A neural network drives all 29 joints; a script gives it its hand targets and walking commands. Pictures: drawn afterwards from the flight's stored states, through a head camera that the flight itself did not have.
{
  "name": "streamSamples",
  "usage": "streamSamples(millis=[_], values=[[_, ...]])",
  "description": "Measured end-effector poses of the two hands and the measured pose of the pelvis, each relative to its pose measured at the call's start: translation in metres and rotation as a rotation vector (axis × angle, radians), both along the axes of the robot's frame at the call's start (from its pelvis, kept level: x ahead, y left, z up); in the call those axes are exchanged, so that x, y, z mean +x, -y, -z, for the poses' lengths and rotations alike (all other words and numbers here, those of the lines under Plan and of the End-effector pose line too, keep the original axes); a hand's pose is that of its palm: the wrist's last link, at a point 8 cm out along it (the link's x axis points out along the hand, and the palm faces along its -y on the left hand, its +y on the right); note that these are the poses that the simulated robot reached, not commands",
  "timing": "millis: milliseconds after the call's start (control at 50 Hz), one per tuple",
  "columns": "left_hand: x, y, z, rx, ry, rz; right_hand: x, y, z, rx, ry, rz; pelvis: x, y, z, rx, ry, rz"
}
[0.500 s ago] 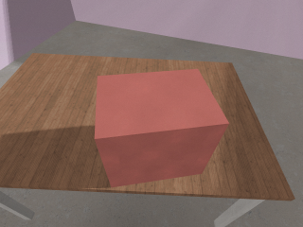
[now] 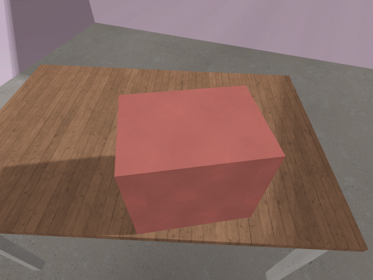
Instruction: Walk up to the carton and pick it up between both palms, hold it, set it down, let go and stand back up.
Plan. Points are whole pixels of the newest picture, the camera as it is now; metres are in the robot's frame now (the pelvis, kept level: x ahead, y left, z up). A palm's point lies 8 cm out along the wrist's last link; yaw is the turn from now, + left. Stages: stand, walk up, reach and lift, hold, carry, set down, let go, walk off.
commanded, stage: stand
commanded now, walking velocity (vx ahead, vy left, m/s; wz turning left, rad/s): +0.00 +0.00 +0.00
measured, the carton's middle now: (190, 161) +0.40 +0.00 +0.00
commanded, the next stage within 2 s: none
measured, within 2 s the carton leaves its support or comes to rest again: neither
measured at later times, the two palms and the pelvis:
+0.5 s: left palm out of the picture -0.03 +0.19 -0.15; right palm out of the picture -0.01 -0.21 -0.15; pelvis +0.01 -0.01 +0.00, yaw +0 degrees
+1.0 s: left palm out of the picture -0.02 +0.18 -0.15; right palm out of the picture -0.01 -0.21 -0.15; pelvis +0.01 -0.01 +0.00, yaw +0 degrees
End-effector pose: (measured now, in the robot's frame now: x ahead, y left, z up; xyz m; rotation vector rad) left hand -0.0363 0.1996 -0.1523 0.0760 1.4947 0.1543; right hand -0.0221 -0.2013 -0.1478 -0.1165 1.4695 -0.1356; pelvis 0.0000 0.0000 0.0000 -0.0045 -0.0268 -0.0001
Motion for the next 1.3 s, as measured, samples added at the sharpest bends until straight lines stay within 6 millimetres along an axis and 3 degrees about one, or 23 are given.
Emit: streamSamples(millis=[260, 560, 900, 1120, 1300], values=[[-0.002, 0.005, -0.002, 0.004, -0.022, -0.005, 0.002, 0.004, 0.002, 0.007, -0.017, 0.003, 0.008, 0.004, 0.000, -0.001, -0.003, -0.001], [0.012, 0.012, 0.000, -0.006, 0.010, -0.005, 0.016, 0.008, 0.001, 0.001, 0.004, -0.003, 0.013, 0.008, 0.000, 0.000, 0.002, -0.005], [0.010, 0.014, -0.003, 0.000, -0.004, -0.003, 0.004, 0.012, 0.002, 0.005, -0.041, 0.001, 0.014, 0.011, 0.000, -0.002, -0.004, -0.004], [0.017, 0.015, -0.002, -0.001, 0.015, -0.003, 0.020, 0.013, 0.002, 0.004, -0.002, -0.012, 0.015, 0.012, 0.000, 0.000, -0.005, -0.007], [0.010, 0.013, -0.002, 0.003, 0.001, -0.007, 0.026, 0.015, 0.002, -0.002, 0.008, -0.015, 0.018, 0.012, 0.001, 0.000, -0.005, -0.006]])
